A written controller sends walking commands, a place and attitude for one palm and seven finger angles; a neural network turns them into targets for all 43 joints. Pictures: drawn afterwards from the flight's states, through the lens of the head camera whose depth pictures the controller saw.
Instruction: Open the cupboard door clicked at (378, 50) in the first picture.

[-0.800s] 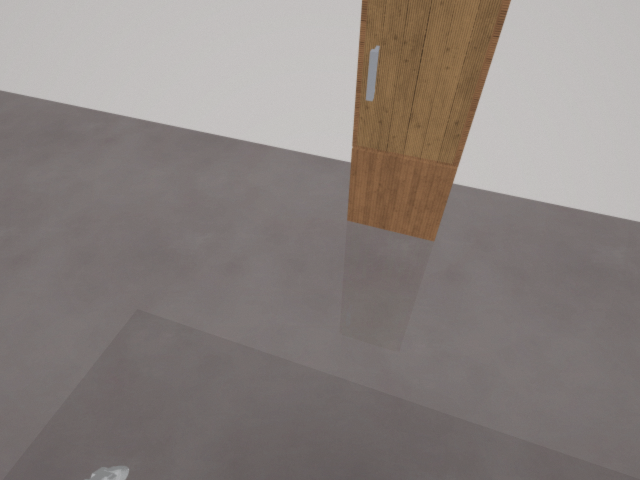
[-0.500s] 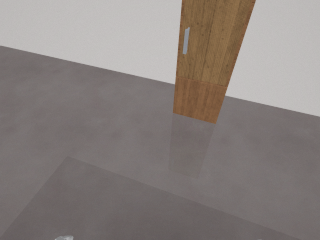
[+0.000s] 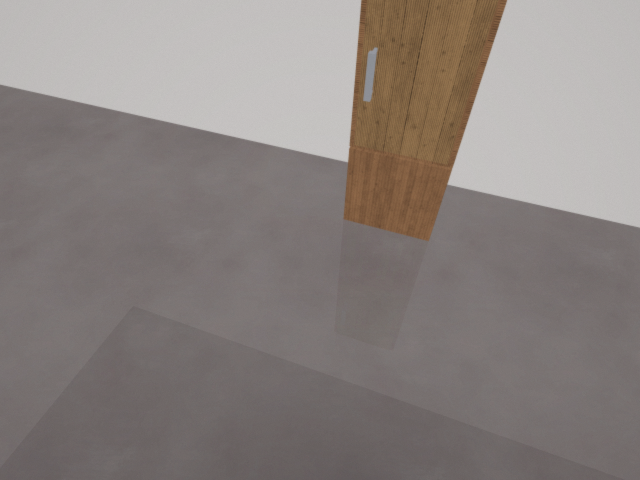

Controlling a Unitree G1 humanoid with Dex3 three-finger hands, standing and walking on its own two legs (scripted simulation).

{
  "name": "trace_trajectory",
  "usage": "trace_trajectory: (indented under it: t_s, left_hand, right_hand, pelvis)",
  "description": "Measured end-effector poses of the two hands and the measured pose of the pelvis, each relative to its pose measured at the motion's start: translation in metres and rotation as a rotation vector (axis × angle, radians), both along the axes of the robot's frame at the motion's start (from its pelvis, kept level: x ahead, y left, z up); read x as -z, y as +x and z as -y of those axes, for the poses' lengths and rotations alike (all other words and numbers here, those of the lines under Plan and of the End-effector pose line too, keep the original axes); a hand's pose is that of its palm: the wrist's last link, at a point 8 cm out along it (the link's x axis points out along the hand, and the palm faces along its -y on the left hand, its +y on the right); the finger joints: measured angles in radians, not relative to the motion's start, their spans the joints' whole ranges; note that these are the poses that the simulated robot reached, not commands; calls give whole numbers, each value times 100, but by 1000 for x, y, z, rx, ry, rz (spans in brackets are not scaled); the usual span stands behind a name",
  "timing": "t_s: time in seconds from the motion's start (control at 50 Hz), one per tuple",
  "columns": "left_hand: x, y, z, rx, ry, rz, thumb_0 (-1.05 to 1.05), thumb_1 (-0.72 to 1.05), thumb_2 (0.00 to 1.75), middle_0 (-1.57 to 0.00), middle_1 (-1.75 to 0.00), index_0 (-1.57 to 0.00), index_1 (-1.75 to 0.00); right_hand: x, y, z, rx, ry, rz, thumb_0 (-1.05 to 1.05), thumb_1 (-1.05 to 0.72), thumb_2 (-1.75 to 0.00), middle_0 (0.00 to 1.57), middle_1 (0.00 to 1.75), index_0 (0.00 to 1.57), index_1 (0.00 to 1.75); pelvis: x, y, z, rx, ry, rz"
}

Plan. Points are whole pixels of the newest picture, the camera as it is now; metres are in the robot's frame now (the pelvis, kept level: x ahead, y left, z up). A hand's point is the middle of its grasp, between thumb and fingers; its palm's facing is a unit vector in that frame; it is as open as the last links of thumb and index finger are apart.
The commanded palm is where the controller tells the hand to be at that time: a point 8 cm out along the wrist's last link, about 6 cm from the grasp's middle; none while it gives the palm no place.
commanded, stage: stand and wait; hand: left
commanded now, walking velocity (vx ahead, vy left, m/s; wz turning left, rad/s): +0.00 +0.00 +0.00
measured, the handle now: (371, 74) +1.28 -0.09 -0.07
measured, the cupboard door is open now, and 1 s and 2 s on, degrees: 0 0 0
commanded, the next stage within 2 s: look at it before walking up in 0.06 s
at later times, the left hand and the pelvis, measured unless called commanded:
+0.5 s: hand out of the picture +0.08 +0.25 -0.15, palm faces -0.03 -0.94 -0.34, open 7.3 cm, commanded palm none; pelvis +0.00 +0.00 +0.00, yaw +0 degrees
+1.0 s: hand out of the picture +0.05 +0.22 -0.18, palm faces +0.02 -0.98 -0.22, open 7.3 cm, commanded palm none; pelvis +0.04 +0.01 -0.01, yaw +0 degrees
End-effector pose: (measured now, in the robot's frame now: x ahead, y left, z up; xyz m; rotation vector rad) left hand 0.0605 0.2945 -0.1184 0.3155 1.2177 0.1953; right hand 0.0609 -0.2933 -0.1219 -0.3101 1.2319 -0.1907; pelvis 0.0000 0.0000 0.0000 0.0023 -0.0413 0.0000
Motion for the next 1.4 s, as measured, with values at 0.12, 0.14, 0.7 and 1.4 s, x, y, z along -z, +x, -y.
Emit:
trace_trajectory:
  t_s: [0.12, 0.14, 0.7, 1.4]
  left_hand:
    - [0, 4, 0, 7, -4, 13, 1, 91, 90, -21, -30, -20, -30]
    - [0, 5, 0, 9, -5, 14, 1, 91, 90, -21, -30, -20, -30]
    - [-1, 11, -4, 6, -1, 1, 1, 91, 90, -21, -30, -20, -30]
    - [39, 228, 69, 92, -147, 24, 2, 93, 90, -20, -30, -20, -30]
  right_hand:
    - [-1, 2, -3, -1, 5, 11, 0, -90, -90, 20, 30, 20, 30]
    - [-1, 3, -4, -2, 5, 13, 0, -90, -90, 20, 30, 20, 30]
    - [-4, 23, -5, -13, -1, 31, 0, -90, -90, 20, 30, 20, 30]
    - [16, -65, -118, 352, 222, -532, 0, -90, -90, 20, 30, 20, 30]
  pelvis:
    - [0, -1, -2, 1, 0, -2]
    - [0, -1, -2, 1, 0, -2]
    - [-2, 7, -4, 3, 0, -8]
    - [24, 185, 8, 81, -15, -27]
